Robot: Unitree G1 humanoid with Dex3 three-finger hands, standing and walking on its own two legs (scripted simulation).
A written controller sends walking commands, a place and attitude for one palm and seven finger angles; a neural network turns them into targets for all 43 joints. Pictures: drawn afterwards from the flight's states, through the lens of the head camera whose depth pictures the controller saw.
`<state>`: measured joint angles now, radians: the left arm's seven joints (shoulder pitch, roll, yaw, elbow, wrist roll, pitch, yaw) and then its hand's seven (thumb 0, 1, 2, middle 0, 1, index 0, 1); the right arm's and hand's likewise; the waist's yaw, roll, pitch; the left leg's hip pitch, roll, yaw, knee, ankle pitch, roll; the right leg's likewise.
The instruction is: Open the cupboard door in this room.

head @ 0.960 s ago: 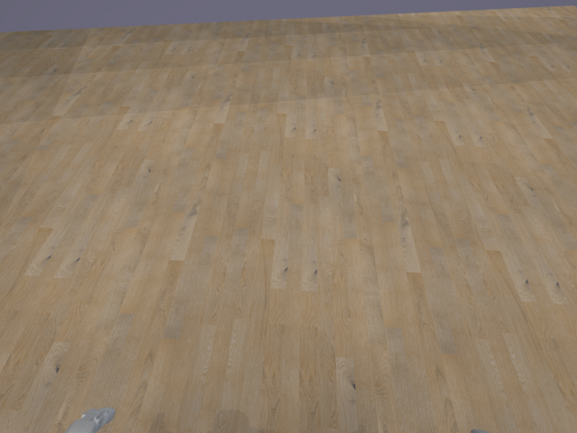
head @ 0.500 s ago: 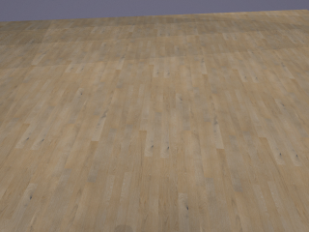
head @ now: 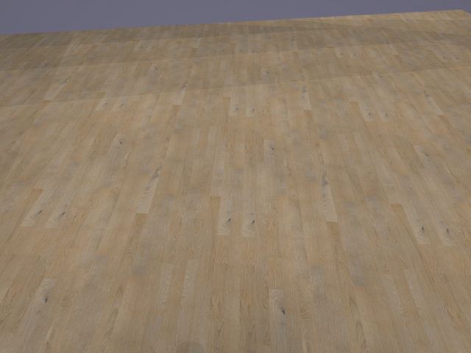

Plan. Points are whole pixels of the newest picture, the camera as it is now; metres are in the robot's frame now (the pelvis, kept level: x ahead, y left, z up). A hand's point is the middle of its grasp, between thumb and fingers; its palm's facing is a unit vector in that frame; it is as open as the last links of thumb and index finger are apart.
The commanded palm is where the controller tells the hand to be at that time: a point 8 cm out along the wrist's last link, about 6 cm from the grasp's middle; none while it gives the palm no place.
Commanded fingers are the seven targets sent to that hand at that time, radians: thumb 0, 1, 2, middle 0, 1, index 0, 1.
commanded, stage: turn or walk to find it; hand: left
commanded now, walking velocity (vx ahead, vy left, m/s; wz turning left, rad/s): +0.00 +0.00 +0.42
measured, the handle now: out of the picture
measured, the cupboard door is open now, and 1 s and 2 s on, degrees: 0 0 0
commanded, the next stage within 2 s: none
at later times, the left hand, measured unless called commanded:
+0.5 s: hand out of the picture +0.03 +0.21 -0.17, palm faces +0.15 -0.96 -0.25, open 7.4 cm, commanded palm none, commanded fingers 0.00 0.90 0.90 -0.20 -0.30 -0.20 -0.30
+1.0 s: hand out of the picture -0.12 +0.19 -0.19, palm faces +0.43 -0.87 -0.23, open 7.4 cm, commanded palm none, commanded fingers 0.00 0.90 0.90 -0.20 -0.30 -0.20 -0.30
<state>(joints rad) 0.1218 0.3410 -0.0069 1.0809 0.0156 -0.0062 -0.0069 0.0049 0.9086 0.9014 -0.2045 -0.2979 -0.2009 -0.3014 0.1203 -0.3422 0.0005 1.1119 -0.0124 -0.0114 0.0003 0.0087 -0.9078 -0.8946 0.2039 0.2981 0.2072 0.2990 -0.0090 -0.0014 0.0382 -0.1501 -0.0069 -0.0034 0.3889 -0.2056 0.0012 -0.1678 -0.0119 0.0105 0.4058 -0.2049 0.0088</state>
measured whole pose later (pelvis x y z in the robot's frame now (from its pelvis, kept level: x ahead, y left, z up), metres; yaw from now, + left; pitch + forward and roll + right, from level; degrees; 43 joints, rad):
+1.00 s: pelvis -0.06 -0.01 -0.02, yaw +25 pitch +0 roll +0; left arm 0.29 0.22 0.04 0.94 0.03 0.01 0.02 0.00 0.91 0.90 -0.21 -0.30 -0.20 -0.30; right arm 0.15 -0.25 -0.06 0.96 -0.01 0.06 0.01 0.01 -0.91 -0.90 0.20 0.30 0.20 0.30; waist 0.01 -0.04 0.08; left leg -0.28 0.01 0.06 0.65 -0.35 -0.04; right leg -0.24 -0.13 -0.18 0.60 -0.34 0.03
